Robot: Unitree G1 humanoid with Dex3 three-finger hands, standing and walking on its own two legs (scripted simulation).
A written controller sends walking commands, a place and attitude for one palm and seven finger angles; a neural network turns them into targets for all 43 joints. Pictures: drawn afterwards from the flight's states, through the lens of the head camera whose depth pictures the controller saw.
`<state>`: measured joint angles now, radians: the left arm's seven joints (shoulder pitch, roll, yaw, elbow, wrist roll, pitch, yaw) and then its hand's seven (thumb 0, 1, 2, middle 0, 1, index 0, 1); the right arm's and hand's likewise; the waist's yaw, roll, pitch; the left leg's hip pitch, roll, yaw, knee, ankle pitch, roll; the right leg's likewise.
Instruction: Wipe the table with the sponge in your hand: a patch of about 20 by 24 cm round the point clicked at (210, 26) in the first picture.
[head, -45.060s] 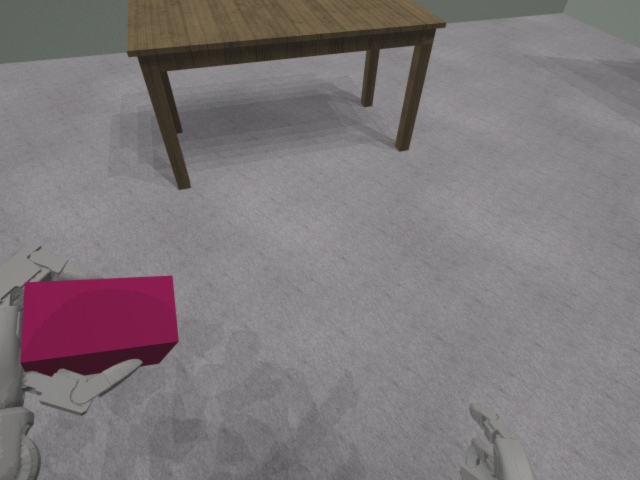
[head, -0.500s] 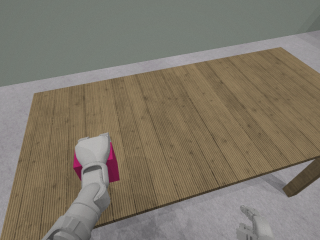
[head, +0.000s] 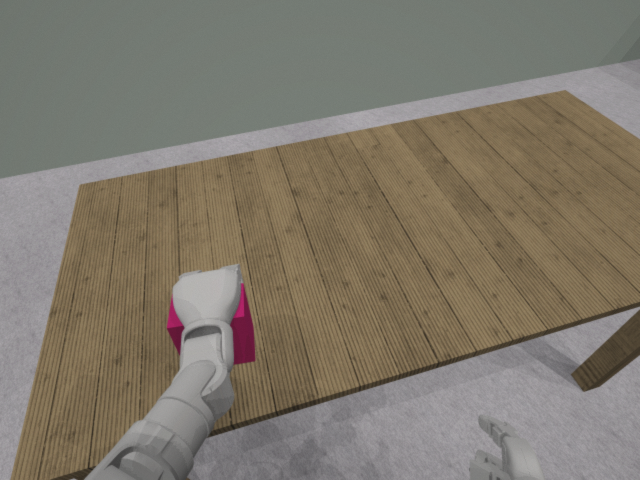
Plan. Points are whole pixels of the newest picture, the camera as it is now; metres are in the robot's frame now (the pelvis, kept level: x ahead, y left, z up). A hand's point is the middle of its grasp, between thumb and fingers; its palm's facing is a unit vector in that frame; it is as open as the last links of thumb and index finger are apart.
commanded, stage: slide across to the third lane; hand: left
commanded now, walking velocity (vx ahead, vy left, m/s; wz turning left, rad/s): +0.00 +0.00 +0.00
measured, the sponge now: (217, 335) +0.32 +0.20 -0.05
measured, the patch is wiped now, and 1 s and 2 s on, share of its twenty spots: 0.55 0.75 1.00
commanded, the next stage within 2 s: wipe forward along the third lane in 0.32 s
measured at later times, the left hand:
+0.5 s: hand (260, 304) +0.36 +0.14 -0.01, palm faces -0.09 -0.02 -1.00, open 10.3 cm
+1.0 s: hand (260, 283) +0.40 +0.15 -0.01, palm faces -0.09 +0.02 -1.00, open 10.3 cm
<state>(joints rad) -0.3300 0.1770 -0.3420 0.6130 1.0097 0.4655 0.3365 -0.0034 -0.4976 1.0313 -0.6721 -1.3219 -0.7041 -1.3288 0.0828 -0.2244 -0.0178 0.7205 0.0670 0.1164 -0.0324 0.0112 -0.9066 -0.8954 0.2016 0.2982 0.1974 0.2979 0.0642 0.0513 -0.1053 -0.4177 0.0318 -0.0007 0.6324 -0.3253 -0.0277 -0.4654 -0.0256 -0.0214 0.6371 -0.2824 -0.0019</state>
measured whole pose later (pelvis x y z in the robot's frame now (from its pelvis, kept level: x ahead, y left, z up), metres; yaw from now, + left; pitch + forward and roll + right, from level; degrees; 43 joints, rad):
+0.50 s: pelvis -0.01 -0.02 +0.00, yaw -1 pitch +7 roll +1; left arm -0.52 0.07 -0.35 0.88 0.97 0.49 0.43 0.00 -0.50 1.03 -0.68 -1.32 -0.71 -1.32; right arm 0.07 -0.22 -0.03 0.78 0.06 0.11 -0.02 0.01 -0.91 -0.90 0.20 0.30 0.20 0.30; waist 0.04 0.04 -0.11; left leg -0.42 0.05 0.00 0.58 -0.29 -0.05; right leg -0.48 0.00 -0.02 0.60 -0.25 -0.02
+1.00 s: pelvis -0.02 -0.01 +0.00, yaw -1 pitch +12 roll +1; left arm -0.74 0.11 -0.23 1.13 1.00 0.46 0.48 0.00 -0.51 1.03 -0.69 -1.31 -0.72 -1.32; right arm 0.12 -0.22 -0.03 0.83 0.05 0.09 -0.03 0.01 -0.91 -0.90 0.20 0.30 0.20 0.30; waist -0.03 0.02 -0.12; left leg -0.54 0.05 0.02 0.62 -0.28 -0.04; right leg -0.61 0.00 0.00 0.63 -0.23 -0.02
